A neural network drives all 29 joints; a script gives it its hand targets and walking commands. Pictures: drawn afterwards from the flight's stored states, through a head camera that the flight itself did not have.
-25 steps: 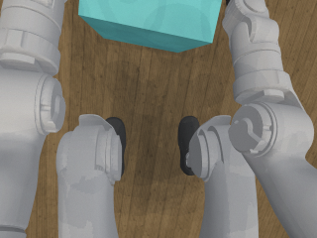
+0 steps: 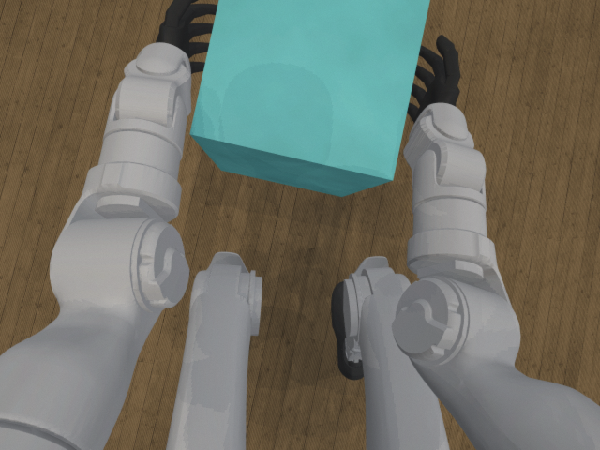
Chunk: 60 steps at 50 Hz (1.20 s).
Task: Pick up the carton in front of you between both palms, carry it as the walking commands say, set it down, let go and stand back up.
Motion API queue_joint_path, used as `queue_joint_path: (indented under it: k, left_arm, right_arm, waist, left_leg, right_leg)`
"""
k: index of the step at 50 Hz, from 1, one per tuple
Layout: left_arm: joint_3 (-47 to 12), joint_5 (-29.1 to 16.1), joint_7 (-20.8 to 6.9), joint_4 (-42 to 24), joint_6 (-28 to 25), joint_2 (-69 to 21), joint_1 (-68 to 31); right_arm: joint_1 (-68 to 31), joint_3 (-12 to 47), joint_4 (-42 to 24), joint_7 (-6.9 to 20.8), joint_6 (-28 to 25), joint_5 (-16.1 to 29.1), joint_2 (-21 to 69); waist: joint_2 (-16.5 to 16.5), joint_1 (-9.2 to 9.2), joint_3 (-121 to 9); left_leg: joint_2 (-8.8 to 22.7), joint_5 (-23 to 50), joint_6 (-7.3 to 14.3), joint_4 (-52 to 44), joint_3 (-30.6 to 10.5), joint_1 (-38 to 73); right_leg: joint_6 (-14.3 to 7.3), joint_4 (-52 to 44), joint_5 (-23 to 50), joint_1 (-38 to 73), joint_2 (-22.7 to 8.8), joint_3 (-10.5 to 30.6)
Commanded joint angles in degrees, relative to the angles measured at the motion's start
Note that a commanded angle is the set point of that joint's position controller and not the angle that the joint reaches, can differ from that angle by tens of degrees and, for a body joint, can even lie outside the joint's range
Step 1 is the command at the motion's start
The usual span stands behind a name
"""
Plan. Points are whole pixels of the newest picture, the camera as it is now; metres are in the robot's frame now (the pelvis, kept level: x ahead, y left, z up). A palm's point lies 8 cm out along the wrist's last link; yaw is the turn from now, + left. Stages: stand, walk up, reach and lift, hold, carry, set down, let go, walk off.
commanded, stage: reach and lift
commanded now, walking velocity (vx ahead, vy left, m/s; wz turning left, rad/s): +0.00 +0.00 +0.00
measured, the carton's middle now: (301, 102) +0.53 +0.03 -0.14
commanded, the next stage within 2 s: none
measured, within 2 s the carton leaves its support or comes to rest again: neither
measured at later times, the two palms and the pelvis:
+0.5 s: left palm (134, 25) +0.49 +0.17 +0.07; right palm (528, 74) +0.48 -0.13 +0.08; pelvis +0.04 +0.00 +0.11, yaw +2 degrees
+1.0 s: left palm out of the picture +0.43 +0.16 +0.22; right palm out of the picture +0.44 -0.14 +0.23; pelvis +0.08 +0.00 +0.25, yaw +2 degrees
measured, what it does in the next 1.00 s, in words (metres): rises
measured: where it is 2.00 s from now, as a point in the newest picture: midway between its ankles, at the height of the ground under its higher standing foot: (291, 344)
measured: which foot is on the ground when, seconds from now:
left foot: down 0.00-1.00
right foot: down 0.00-1.00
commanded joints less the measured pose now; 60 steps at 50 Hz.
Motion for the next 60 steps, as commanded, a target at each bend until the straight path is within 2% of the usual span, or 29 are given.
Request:
queue_joint_path:
  k: [1,7,14,21,31,38,51,60]
  left_arm:
    - [-13.2,-6.6,-13.6,-0.9,-1.9,-60.3,-27.3]
    - [-16.8,-8.0,-13.9,-7.5,-0.9,-63.9,-25.5]
    - [-25.6,-12.5,-13.9,-15.6,0.6,-69.9,-20.4]
    - [-28.6,-13.2,-12.7,-17.3,0.4,-73.4,-12.7]
    - [-27.5,-11.1,-11.2,-16.8,-0.7,-75.3,-3.0]
    - [-28.9,-10.8,-11.0,-18.8,-1.2,-76.5,3.2]
    - [-33.0,-10.9,-11.3,-24.5,-0.3,-77.0,16.1]
    - [-35.9,-11.9,-11.2,-29.9,2.9,-76.4,24.5]
  right_arm:
    - [-42.7,28.6,3.2,15.2,0.3,6.5,51.2]
    - [-39.9,35.4,-0.2,17.0,1.7,9.4,56.1]
    - [-32.0,43.1,-3.4,18.1,2.9,12.7,59.4]
    - [-22.5,44.9,-1.9,18.6,2.4,12.8,60.5]
    - [-12.1,44.5,0.7,19.4,1.6,10.9,61.7]
    - [-4.6,45.6,0.8,19.8,1.3,9.8,62.4]
    - [9.7,49.8,-1.7,20.5,2.3,8.8,63.2]
    - [19.3,52.5,-5.9,21.1,5.5,8.8,62.5]
  waist:
    - [6.2,0.52,-55.2]
    - [3.9,2.28,-65.3]
    - [4.8,1.62,-70.4]
    - [6.3,1.02,-63.4]
    - [4.4,1.29,-52.9]
    - [3.5,1.17,-47.6]
    - [2.5,1.71,-35.3]
    - [1.8,1.90,-26.2]
  left_leg:
    - [-4.6,0.6,1.9,-14.9,7.8,34.6]
    - [-5.1,6.4,1.8,-18.1,8.5,43.3]
    - [-5.5,13.3,0.6,-22.1,8.1,53.3]
    - [-5.7,14.2,0.0,-27.9,6.8,59.2]
    - [-5.8,12.6,0.5,-38.2,4.6,68.8]
    - [-5.3,13.9,0.8,-45.8,3.2,77.6]
    - [-3.9,20.4,1.4,-61.3,0.9,95.0]
    - [-3.0,26.3,1.4,-72.9,0.3,108.1]
  right_leg:
    - [-2.1,-12.2,2.0,25.5,6.5,-8.4]
    - [-1.2,-16.0,6.4,33.0,6.7,-8.3]
    - [-1.3,-20.5,12.2,40.2,6.8,-7.5]
    - [-1.9,-26.3,12.7,44.2,6.8,-6.0]
    - [-2.4,-36.9,11.0,52.8,6.5,-3.8]
    - [-2.9,-44.7,12.2,61.7,5.7,-1.9]
    - [-3.8,-61.0,20.3,83.9,3.7,1.6]
    - [-3.6,-72.7,27.2,98.7,2.4,2.4]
